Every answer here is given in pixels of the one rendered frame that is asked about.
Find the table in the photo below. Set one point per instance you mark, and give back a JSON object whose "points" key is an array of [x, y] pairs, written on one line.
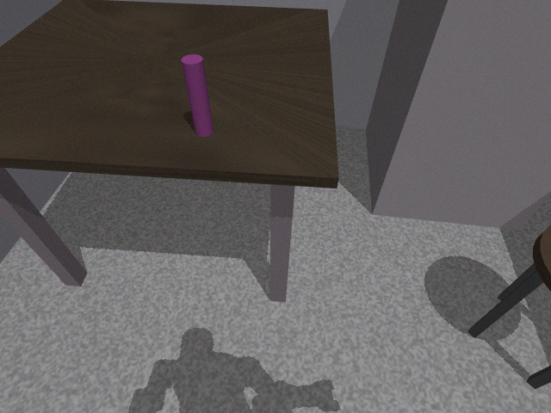
{"points": [[97, 86]]}

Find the stool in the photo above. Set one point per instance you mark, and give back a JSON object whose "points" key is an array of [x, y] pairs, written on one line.
{"points": [[532, 278]]}

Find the can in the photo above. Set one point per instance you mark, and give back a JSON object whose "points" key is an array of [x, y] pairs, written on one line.
{"points": [[195, 79]]}

